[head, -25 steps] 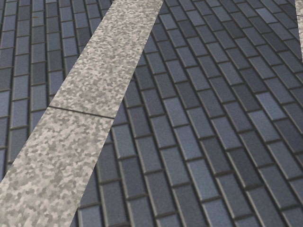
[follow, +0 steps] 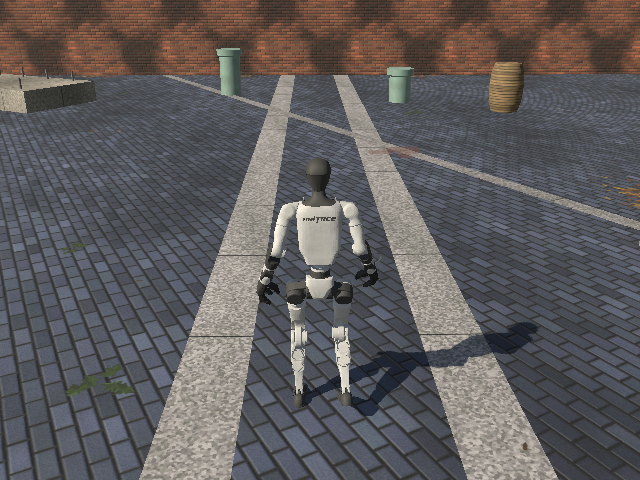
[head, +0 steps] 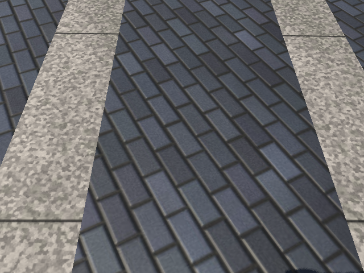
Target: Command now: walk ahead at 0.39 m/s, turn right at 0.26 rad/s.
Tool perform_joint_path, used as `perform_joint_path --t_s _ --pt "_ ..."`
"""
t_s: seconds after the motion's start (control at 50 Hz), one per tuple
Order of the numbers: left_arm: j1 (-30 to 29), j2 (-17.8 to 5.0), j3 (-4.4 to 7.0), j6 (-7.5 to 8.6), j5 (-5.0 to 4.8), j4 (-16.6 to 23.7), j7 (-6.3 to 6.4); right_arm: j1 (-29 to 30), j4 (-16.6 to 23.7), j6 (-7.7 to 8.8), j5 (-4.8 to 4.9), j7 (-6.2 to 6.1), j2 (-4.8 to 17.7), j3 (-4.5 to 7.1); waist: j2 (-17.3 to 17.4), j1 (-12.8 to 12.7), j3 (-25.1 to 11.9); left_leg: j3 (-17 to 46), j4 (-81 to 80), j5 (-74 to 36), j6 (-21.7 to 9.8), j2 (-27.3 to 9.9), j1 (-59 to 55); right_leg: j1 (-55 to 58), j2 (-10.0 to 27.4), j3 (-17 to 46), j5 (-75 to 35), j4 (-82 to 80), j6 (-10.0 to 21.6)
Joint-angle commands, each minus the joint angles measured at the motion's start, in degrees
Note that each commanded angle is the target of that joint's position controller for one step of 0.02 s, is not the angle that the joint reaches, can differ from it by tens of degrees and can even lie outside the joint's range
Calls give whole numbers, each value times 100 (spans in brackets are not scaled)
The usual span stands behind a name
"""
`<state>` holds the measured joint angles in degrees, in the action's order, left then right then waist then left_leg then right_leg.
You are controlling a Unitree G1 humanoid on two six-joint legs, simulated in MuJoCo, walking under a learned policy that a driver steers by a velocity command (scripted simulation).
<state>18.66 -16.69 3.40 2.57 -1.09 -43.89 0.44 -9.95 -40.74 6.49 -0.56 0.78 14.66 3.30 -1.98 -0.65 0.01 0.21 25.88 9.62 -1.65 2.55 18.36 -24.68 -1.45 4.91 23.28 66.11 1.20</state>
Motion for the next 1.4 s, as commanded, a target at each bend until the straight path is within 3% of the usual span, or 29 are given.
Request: perform_joint_path --t_s 0.02,0.06,0.1,0.18,0.22,0.26,0.28,0.3,0.32,0.34,0.36,0.38,0.42,0.46,0.52,0.54,0.56,0.58,0.6,0.64,0.72,0.88,1.1,1.4 --pt "-115 -360 113 69 51 511 -14 -185 120 43 -39 36 513 110 729 -3 -9 1531 -1135 -2371 -1118 -1585 -957 -1168 523 98 -134 -294 -132" --pt "-194 -160 41 52 112 552 -12 -123 2 62 -12 32 696 152 729 -86 -127 994 -1128 -3668 -1172 -1524 -776 -919 510 -104 -432 -1047 -242" --pt "-382 -38 -41 65 138 570 -49 -53 -76 -11 35 -17 885 197 761 -46 -333 515 -1127 -3935 -1078 -1350 -575 -373 483 -285 -1237 -1911 -248" --pt "-997 -202 -17 62 108 709 -121 -420 -324 -160 123 -65 993 194 776 189 -458 376 -945 -3327 -895 -1328 -817 123 276 -345 -2180 -2952 -165" --pt "-1118 -304 28 71 141 788 -143 -425 -395 -208 174 -76 1027 188 773 135 -452 479 -635 -2947 -774 -1390 -966 319 218 -328 -2182 -3401 -24" --pt "-836 -437 107 81 204 682 -116 -474 -465 -229 188 -86 913 136 622 -38 -553 450 -66 -2382 -497 -1135 -897 1125 132 -388 -2856 -4142 183" --pt "-651 -785 190 80 251 708 -53 -675 -471 -186 72 -88 743 70 236 -31 -813 240 515 -1700 -194 -816 -582 1886 699 102 -4805 -4070 404" --pt "-510 -963 188 21 363 788 8 -1290 -508 -127 -71 -68 388 -66 -630 175 -1406 -19 1559 462 179 -397 430 3206 1805 1137 -6560 -3638 1151" --pt "-325 -519 74 -55 309 700 0 -1344 -565 -192 -34 -72 381 -123 -1125 -38 -1841 209 2395 2687 406 -377 680 3255 2321 1809 -6402 -3858 1750" --pt "-361 -288 -11 -87 217 622 -51 -1096 -520 -302 62 -75 670 -47 -872 -76 -1599 362 2723 3121 493 -478 937 2957 2138 1846 -5309 -4071 1695" --pt "-552 -327 -5 -102 191 583 -78 -851 -496 -422 98 -116 737 -12 -608 -52 -1246 356 2900 2955 536 -565 1149 2622 1941 1714 -4289 -4262 1486" --pt "-824 -420 10 -110 191 603 -87 -720 -502 -541 71 -174 756 13 -430 12 -954 350 2851 2660 579 -637 1125 2120 1832 1572 -3603 -4468 1348" --pt "-1408 -523 44 -147 242 657 -71 -792 -570 -704 33 -255 660 16 -554 279 -642 285 2386 2050 642 -683 423 1017 1523 1119 -2786 -4790 1119" --pt "-1577 -425 41 -176 269 625 -47 -927 -710 -725 21 -275 472 -26 -653 344 -639 95 1787 1360 614 -570 -238 559 1225 667 -2386 -4859 1016" --pt "-1547 -219 -16 -200 193 478 -29 -897 -810 -698 -39 -245 359 -45 -552 395 -611 -82 539 109 452 -436 -986 337 969 414 -999 -4738 773" --pt "-1336 -88 -58 -189 189 356 -40 -776 -757 -696 -125 -235 425 -47 -402 346 -500 55 231 -174 351 -541 -1131 223 826 379 -304 -4723 502" --pt "-1188 -55 -71 -184 221 259 -45 -631 -645 -692 -153 -246 635 -25 -156 223 -239 398 -67 -96 193 -859 -1036 99 647 297 301 -4577 247" --pt "-1001 -94 -41 -165 228 260 -62 -435 -653 -703 -59 -279 1016 72 536 -70 43 421 -48 647 1 -940 -503 225 327 8 130 -4471 62" --pt "-1138 -131 -35 -165 239 224 -30 -319 -685 -677 -34 -263 802 50 747 29 145 444 -299 1567 -56 -832 148 752 198 -207 -336 -4206 -59" --pt "-1174 -158 7 -175 187 150 37 -208 -729 -581 -79 -256 563 -24 783 4 182 412 -448 1474 97 -767 396 1148 244 -232 -924 -3956 -14" --pt "-1005 -137 35 -183 187 -66 54 -397 -878 -462 -2 -251 540 -42 501 80 -28 283 -150 539 167 -674 -67 1231 289 -204 -1757 -3850 52" --pt "-872 -161 74 -234 131 -518 107 -455 -1125 -508 30 -263 478 -67 206 104 -113 179 -18 -184 109 -573 -324 1461 322 -227 -2418 -3750 -8" --pt "-887 -200 82 -331 111 -1085 205 -477 -1488 -532 33 -251 375 -93 230 72 35 97 -184 -290 99 -487 -407 1599 338 -250 -2375 -3852 -65" --pt "-855 -125 22 -343 106 -1671 229 -707 -1851 -544 26 -281 271 -146 231 57 223 54 -411 142 96 -429 -382 1533 309 -308 -1957 -4052 -120"
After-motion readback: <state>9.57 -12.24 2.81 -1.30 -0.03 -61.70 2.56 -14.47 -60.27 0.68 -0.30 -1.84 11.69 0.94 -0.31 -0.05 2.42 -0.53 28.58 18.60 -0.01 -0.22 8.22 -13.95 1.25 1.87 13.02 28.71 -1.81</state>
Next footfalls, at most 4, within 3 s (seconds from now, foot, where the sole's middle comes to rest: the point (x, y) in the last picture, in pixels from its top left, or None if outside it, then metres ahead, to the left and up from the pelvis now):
0.28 right None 0.25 -0.14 -0.77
0.54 left None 0.20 0.12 -0.77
2.90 left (165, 229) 0.66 0.09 -0.77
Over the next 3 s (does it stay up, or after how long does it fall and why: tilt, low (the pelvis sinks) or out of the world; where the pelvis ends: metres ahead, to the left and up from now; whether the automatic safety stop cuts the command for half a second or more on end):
stays up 0.52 0.01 -0.01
